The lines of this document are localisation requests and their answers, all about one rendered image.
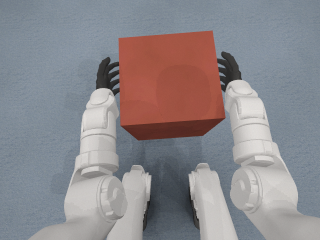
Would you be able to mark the right robot forearm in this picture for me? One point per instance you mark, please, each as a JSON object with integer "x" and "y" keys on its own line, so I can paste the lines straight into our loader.
{"x": 253, "y": 145}

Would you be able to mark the robot right hand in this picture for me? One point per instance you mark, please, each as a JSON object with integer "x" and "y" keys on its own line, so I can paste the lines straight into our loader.
{"x": 231, "y": 70}

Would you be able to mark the carton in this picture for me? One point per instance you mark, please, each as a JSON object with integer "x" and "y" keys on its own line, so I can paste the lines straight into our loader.
{"x": 169, "y": 85}

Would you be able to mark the right robot foot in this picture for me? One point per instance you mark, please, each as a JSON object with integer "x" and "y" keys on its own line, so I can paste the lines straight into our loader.
{"x": 195, "y": 219}

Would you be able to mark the left robot forearm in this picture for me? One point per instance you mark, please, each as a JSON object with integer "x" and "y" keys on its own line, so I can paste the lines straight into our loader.
{"x": 98, "y": 137}

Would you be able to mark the robot right upper arm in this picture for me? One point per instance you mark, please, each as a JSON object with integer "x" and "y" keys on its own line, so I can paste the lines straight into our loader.
{"x": 269, "y": 197}

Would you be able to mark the robot left upper arm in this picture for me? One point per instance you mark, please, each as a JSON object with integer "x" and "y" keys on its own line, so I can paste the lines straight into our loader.
{"x": 92, "y": 207}

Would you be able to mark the left robot foot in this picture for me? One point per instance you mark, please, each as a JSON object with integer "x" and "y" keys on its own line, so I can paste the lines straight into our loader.
{"x": 145, "y": 215}

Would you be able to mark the robot left hand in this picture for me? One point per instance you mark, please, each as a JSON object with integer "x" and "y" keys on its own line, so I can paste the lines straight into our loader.
{"x": 104, "y": 77}

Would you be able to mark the robot foot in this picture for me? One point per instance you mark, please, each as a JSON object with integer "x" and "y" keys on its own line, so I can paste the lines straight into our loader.
{"x": 145, "y": 215}
{"x": 195, "y": 219}

